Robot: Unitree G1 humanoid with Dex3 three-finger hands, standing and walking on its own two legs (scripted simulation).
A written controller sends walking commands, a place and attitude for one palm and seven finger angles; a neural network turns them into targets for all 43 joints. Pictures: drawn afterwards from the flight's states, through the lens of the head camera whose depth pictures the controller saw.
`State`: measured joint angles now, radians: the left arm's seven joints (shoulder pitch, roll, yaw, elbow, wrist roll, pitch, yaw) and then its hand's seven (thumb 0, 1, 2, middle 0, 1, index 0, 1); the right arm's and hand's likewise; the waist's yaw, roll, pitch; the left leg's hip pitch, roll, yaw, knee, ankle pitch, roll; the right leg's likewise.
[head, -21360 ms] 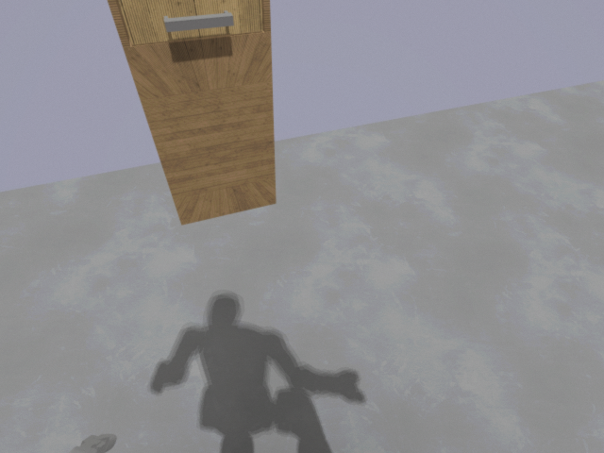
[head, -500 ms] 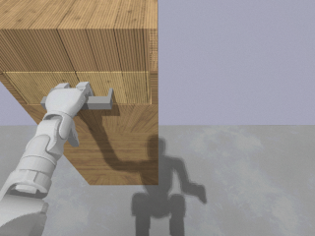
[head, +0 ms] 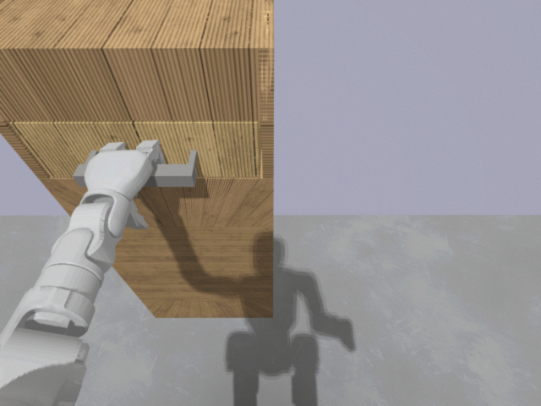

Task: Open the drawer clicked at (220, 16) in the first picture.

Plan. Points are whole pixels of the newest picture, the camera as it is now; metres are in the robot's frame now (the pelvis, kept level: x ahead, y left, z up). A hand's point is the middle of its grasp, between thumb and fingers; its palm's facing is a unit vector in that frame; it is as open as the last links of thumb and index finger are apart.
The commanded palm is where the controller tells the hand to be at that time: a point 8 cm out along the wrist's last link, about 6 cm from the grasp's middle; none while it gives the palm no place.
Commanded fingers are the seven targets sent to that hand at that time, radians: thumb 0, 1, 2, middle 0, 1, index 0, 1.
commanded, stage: close the thumb around the handle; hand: left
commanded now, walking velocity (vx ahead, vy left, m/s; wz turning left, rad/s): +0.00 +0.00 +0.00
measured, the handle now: (140, 165) +0.47 +0.23 +0.09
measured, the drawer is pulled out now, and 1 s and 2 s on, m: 0.00 0.06 0.18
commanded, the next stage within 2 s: pull the drawer open in 0.40 s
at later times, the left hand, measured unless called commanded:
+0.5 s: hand (136, 198) +0.41 +0.23 +0.06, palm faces -0.04 -0.04 -1.00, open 5.8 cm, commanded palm +0.39 +0.23 +0.13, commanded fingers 0.00 0.90 0.90 -0.40 -1.35 -0.40 -1.35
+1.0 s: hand (127, 228) +0.36 +0.23 +0.06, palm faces -0.01 -0.08 -1.00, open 5.8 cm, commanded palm +0.32 +0.24 +0.13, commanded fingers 0.00 0.90 0.90 -0.40 -1.35 -0.40 -1.35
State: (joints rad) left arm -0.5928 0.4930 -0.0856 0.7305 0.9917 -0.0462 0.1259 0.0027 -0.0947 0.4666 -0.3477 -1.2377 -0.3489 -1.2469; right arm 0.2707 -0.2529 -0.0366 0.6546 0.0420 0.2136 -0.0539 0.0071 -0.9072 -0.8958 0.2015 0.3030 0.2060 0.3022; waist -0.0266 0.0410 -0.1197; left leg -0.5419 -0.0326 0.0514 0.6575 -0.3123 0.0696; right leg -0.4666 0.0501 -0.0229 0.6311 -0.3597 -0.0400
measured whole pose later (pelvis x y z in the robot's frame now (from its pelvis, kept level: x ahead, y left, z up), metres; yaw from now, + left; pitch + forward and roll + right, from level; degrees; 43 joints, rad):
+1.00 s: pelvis +0.01 -0.01 +0.01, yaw -1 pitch +8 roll +0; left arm -0.19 0.48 -0.07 0.27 0.94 0.02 0.11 0.02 0.68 0.79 -0.30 -1.35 -0.41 -1.35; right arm 0.17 -0.26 -0.03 0.62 0.04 0.19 -0.04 0.01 -0.91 -0.90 0.20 0.30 0.20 0.30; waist 0.02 0.06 -0.11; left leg -0.43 -0.03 0.06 0.60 -0.32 0.06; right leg -0.37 0.05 -0.01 0.59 -0.36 -0.04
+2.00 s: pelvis -0.01 -0.01 +0.00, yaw +0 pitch +4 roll +0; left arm 0.19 0.46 -0.06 -0.07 0.93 0.02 0.14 0.04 0.65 0.82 -0.31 -1.35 -0.42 -1.35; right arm 0.08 -0.23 0.00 0.63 0.01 0.12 -0.04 0.01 -0.91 -0.90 0.20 0.30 0.20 0.30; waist 0.08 0.07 -0.07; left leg -0.38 -0.03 0.05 0.61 -0.30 0.05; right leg -0.32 0.05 -0.02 0.61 -0.36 -0.06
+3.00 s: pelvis -0.01 -0.01 +0.00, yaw -1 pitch +4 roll +0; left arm 0.74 0.49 0.03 -0.44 0.90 -0.01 0.25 0.05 0.63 0.76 -0.33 -1.35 -0.41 -1.35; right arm 0.12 -0.27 0.02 0.54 -0.01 0.13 0.01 0.01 -0.91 -0.90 0.20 0.30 0.21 0.30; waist 0.10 0.08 -0.09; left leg -0.41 -0.01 0.07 0.68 -0.33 0.04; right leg -0.34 0.08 0.00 0.65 -0.37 -0.06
